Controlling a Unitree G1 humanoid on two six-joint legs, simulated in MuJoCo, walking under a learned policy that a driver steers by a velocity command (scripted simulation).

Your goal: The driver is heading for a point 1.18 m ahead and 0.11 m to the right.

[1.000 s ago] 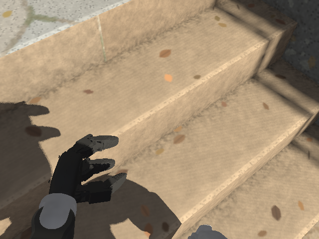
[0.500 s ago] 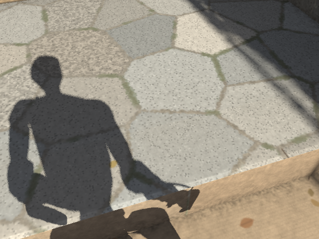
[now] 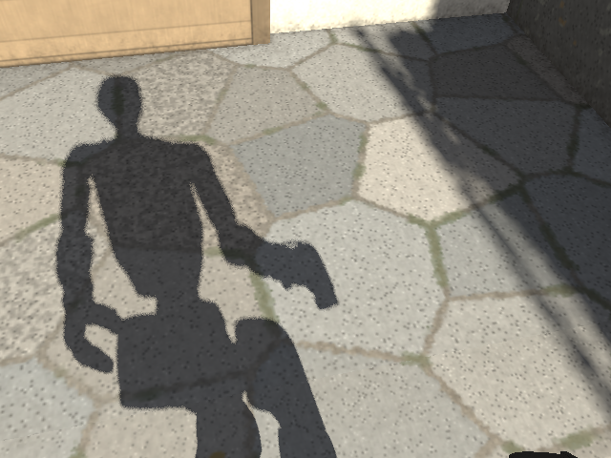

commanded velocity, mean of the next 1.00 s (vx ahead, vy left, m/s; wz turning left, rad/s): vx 0.08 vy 0.00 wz -0.10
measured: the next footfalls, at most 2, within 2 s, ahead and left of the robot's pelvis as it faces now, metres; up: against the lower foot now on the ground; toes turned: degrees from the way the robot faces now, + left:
left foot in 0.64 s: +0.23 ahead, +0.26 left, +0.18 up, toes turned -21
right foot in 1.34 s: +0.14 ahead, +0.05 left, +0.00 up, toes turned -14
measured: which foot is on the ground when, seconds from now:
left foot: up 0.00-0.62, down 0.64-1.00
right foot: down 0.00-0.68, up 0.70-1.00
